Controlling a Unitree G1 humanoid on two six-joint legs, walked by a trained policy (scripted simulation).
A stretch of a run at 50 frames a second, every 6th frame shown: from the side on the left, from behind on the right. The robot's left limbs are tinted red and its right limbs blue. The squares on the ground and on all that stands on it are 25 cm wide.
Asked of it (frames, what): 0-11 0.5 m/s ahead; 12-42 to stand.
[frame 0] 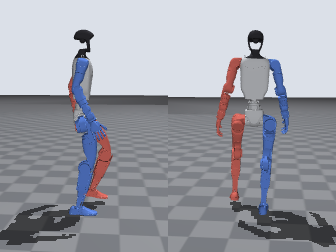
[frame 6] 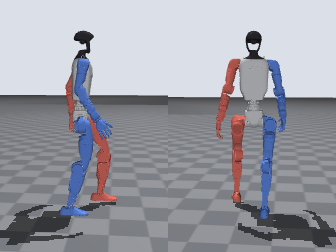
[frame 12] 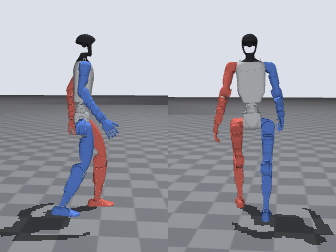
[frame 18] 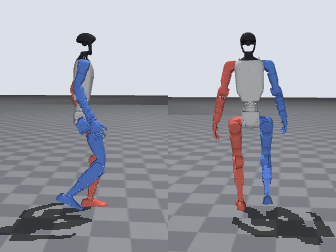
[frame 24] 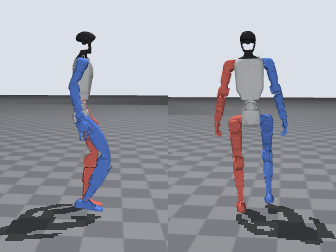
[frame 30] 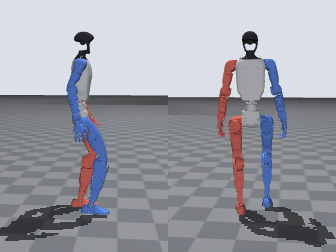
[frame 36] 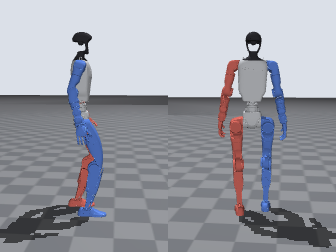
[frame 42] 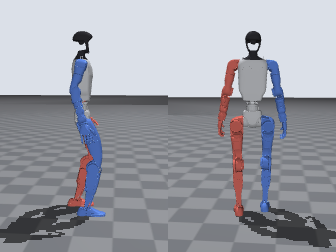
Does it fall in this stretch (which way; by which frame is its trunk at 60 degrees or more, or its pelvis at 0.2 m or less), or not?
no
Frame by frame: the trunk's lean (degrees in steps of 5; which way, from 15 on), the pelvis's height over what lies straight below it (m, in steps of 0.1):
0: 5, 0.8
6: 5, 0.8
12: 5, 0.8
18: 5, 0.8
24: 5, 0.8
30: 5, 0.8
36: 0, 0.8
42: 0, 0.8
